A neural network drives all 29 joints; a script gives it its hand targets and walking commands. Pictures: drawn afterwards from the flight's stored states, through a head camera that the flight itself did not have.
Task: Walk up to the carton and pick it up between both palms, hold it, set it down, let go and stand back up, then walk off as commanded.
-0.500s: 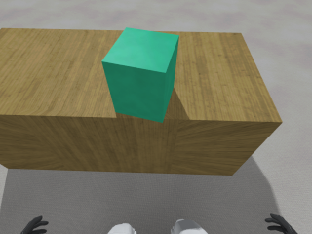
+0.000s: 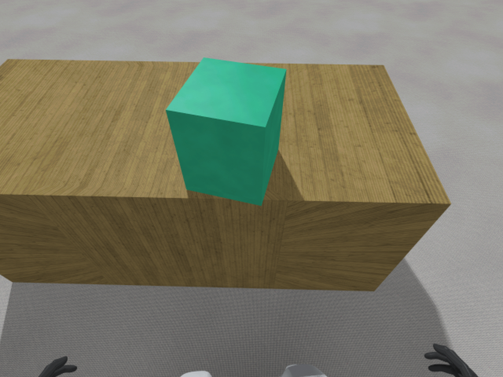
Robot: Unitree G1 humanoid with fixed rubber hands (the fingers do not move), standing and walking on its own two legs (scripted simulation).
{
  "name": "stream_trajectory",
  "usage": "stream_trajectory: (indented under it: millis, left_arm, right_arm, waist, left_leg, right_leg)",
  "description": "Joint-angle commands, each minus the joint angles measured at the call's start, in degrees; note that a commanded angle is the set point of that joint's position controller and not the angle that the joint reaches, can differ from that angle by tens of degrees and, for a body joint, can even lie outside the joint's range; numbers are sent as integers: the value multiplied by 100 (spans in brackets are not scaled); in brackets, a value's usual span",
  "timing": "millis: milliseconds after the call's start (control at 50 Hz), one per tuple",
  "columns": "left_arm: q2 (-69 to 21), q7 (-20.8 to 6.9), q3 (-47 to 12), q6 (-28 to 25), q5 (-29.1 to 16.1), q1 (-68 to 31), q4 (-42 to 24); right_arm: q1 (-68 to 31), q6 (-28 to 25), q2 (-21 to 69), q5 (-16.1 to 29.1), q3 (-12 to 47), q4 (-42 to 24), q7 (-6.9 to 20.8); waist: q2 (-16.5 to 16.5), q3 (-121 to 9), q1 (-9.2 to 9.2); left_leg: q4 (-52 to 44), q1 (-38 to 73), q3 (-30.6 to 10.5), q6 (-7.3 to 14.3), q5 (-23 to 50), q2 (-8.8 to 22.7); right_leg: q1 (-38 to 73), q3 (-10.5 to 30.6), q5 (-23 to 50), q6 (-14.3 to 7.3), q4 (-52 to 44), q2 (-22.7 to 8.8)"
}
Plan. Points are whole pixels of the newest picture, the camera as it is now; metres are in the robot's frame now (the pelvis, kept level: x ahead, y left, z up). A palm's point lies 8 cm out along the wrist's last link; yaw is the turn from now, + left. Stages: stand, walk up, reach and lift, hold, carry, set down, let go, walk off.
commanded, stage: walk up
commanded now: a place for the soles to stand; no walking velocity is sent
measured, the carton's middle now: (233, 133) +0.64 +0.03 -0.02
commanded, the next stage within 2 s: none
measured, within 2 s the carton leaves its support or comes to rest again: neither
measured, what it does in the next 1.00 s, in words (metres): walks ahead: left foot, then right foot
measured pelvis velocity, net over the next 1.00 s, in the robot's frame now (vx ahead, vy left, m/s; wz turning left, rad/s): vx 0.15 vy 0.02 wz -0.10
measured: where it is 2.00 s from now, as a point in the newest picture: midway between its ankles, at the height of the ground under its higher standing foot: outside the picture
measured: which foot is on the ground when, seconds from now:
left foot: down 0.00-0.18, up 0.20-0.56, down 0.58-1.00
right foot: down 0.00-0.58, up 0.60-0.96, down 0.98-1.00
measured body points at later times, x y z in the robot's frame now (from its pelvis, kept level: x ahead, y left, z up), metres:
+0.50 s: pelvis +0.10 -0.03 +0.01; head +0.12 -0.03 +0.46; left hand +0.16 +0.33 -0.07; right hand +0.21 -0.36 -0.08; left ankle +0.18 +0.11 -0.68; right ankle +0.06 -0.16 -0.71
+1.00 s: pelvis +0.15 +0.02 +0.01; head +0.16 +0.01 +0.46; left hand +0.23 +0.36 -0.09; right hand +0.22 -0.33 -0.08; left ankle +0.22 +0.10 -0.71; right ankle +0.17 -0.12 -0.71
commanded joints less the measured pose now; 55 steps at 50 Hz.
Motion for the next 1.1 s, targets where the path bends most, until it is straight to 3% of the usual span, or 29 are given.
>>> stream_trajectory:
  millis: [0,20,60,80,120,140,160,180,200,220,280,340,480,500,540,560,580,600,640,680,720,780,820,920,940,980,1000,1020,1080]
  left_arm:
    - [1237,-110,293,-219,92,-216,-610]
    - [1280,-151,336,-256,125,-76,-492]
    - [1187,-230,367,-335,103,444,-370]
    - [1217,-262,383,-336,157,556,-346]
    - [1008,-238,433,-385,107,1314,-112]
    - [1106,-156,500,-436,84,2050,173]
    - [1492,-42,590,-433,114,2401,254]
    - [2008,36,596,-482,127,1936,-46]
    - [2046,50,623,-480,61,1442,-183]
    - [1964,86,573,-529,3,891,-309]
    - [1531,75,464,-629,25,1028,-287]
    - [1556,86,487,-608,-10,1515,-222]
    - [1582,140,417,-529,-11,1316,-382]
    - [1604,171,409,-487,-10,1149,-524]
    - [1369,199,267,-461,-18,818,-630]
    - [870,197,152,-478,-31,967,-729]
    - [560,205,-2,-441,-90,1147,-733]
    - [1142,257,139,-360,-37,1243,-501]
    - [1226,179,169,-322,10,1450,-297]
    - [1219,109,175,-304,38,1581,-168]
    - [1035,97,138,-276,88,1361,-155]
    - [1013,128,122,-298,62,1178,-156]
    - [891,148,94,-261,105,1162,-102]
    - [832,222,133,-366,146,1408,142]
    - [952,240,134,-351,170,1309,148]
    - [1470,233,206,-385,205,910,93]
    - [1774,265,258,-383,199,627,46]
    - [1772,279,255,-381,169,365,-48]
    - [1363,166,84,-325,154,38,-47]
  right_arm:
    - [596,-285,-1827,-122,-887,-134,152]
    - [492,-299,-1679,-134,-820,-147,138]
    - [337,-285,-1623,-215,-822,-280,157]
    - [214,-258,-1641,-202,-818,-316,199]
    - [-355,-233,-1398,-187,-709,-463,253]
    - [-290,-133,-1117,-242,-626,-459,264]
    - [-150,-59,-604,-194,-491,-513,260]
    - [-289,-44,-497,-187,-433,-739,200]
    - [-516,-56,-1095,-85,-513,-696,152]
    - [-89,-60,-1225,-39,-579,-485,174]
    - [319,-57,-1152,-77,-585,-304,259]
    - [-130,-55,-939,-84,-548,-545,295]
    - [-264,-89,-826,-111,-556,-565,286]
    - [-149,-123,-807,-86,-516,-605,284]
    - [847,-127,-946,-162,-671,-314,266]
    - [1276,-149,-1195,-206,-775,-251,182]
    - [1110,-162,-1534,-144,-810,-326,163]
    - [882,-140,-1532,3,-779,-358,194]
    - [358,-124,-1192,61,-635,-411,195]
    - [228,-88,-1045,-57,-607,-498,200]
    - [294,-47,-991,-57,-608,-488,207]
    - [374,-2,-1146,-89,-586,-369,176]
    - [317,43,-1257,-77,-621,-444,174]
    - [-177,169,-994,-55,-479,-350,233]
    - [-205,166,-851,19,-415,-416,213]
    - [-351,206,-650,-23,-348,-403,230]
    - [-252,258,-858,-72,-437,-244,216]
    - [-14,240,-942,-61,-477,-194,202]
    - [336,60,-754,-22,-481,159,175]
  waist:
    - [1024,-29,-412]
    - [568,19,-256]
    - [959,-405,-77]
    - [757,-531,-25]
    - [664,-786,590]
    - [-92,-1047,810]
    - [-1138,-690,942]
    - [-1533,-298,640]
    - [-327,61,567]
    - [-131,296,195]
    - [-285,-172,105]
    - [-334,-241,296]
    - [-533,-316,277]
    - [-555,-538,213]
    - [3,-1190,-430]
    - [841,-1359,-647]
    - [1691,-1199,-434]
    - [926,-811,-290]
    - [427,-532,-23]
    - [680,-539,-98]
    - [973,-556,-188]
    - [659,-488,-159]
    - [1118,-709,-220]
    - [520,-807,112]
    - [275,-868,103]
    - [-724,-368,109]
    - [-777,22,112]
    - [-553,140,-49]
    - [-620,-373,-279]
  left_leg:
    - [-3077,1602,-3471,1661,-3516,2183]
    - [-2877,1348,-3038,1611,-2889,1994]
    - [-2779,915,-2277,1455,-1938,1707]
    - [-2586,809,-2079,1398,-1574,1632]
    - [-1512,207,-1046,1054,-916,1087]
    - [-1,-368,-456,775,-739,575]
    - [1595,-1766,-79,415,-843,-22]
    - [2460,-3125,-399,203,-1371,-575]
    - [2498,-2991,-1120,175,-824,-242]
    - [2308,-2719,-1041,185,-216,105]
    - [1763,-1967,-545,53,350,267]
    - [1329,-2121,-351,-8,295,295]
    - [28,-1219,0,196,481,286]
    - [-441,-640,-26,250,696,284]
    - [-1415,1622,-159,500,1364,37]
    - [-1761,2033,-802,581,1202,539]
    - [-2420,2172,-2828,851,826,1770]
    - [-2661,1439,-3189,1073,460,1960]
    - [-2516,1027,-2363,1129,25,1676]
    - [-2486,891,-1502,942,-73,1151]
    - [-2526,814,-1399,996,-212,1042]
    - [-2317,790,-1389,1240,465,1235]
    - [-2355,668,-1419,1220,61,1412]
    - [-1518,-105,-747,816,-196,941]
    - [-1344,-320,-660,602,-708,809]
    - [-135,-1046,-50,69,-1037,18]
    - [521,-831,-265,79,-904,95]
    - [636,-724,-367,133,-891,132]
    - [-1191,648,-28,224,-315,-59]
  right_leg:
    - [-2668,-182,-604,-120,1108,-300]
    - [-2297,-201,-438,-56,876,-408]
    - [-1195,-406,-394,-61,330,-439]
    - [-780,-605,-256,-71,139,-398]
    - [767,-759,494,-201,-1343,-353]
    - [1877,-582,494,-38,-2055,-166]
    - [2483,1035,-287,-101,-2419,-823]
    - [2182,3798,-1085,-511,-3362,-1957]
    - [1451,4511,-1433,-825,-3699,-2419]
    - [1390,3525,-1108,-676,-3490,-2127]
    - [1445,2122,1533,-626,-2829,-1457]
    - [1919,1704,3101,-855,-2473,-1500]
    - [1683,1099,4343,-1038,-1801,-1570]
    - [1446,835,4250,-939,-1492,-1497]
    - [446,300,3686,-592,-130,-983]
    - [-24,-8,2544,-329,802,-649]
    - [-1216,-191,-570,-117,1656,221]
    - [-1267,-12,-829,-143,1852,140]
    - [-1055,-71,-563,-128,1680,-165]
    - [-868,-298,-180,-70,1024,-262]
    - [-763,-479,-87,38,759,-165]
    - [-718,-522,-196,37,171,-264]
    - [-374,-765,-121,16,-78,-249]
    - [1070,-818,1020,-147,-1806,-53]
    - [1263,-401,977,-260,-1928,-204]
    - [735,2222,-1028,-892,-3066,-1616]
    - [11,2499,-1312,-1221,-3129,-2025]
    - [-214,2476,-1003,-1410,-2943,-2072]
    - [-165,779,926,-818,-1997,-1217]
